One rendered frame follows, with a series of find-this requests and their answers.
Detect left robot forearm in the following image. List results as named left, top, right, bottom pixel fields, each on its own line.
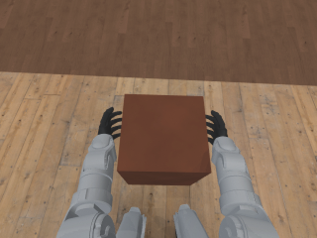
left=55, top=134, right=117, bottom=238

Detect robot right hand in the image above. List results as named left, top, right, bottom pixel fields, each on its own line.
left=205, top=110, right=228, bottom=145

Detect robot left thigh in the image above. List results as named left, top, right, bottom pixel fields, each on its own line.
left=116, top=211, right=147, bottom=238

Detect left robot upper arm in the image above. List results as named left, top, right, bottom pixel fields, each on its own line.
left=56, top=212, right=116, bottom=238

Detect right robot forearm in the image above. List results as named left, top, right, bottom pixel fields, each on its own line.
left=211, top=136, right=279, bottom=236

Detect carton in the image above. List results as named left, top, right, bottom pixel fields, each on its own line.
left=117, top=93, right=212, bottom=186

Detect robot left hand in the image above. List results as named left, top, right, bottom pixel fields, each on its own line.
left=97, top=107, right=123, bottom=140

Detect robot right shin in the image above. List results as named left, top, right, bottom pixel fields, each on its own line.
left=177, top=204, right=197, bottom=214

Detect right robot upper arm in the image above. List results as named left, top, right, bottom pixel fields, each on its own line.
left=218, top=213, right=279, bottom=238

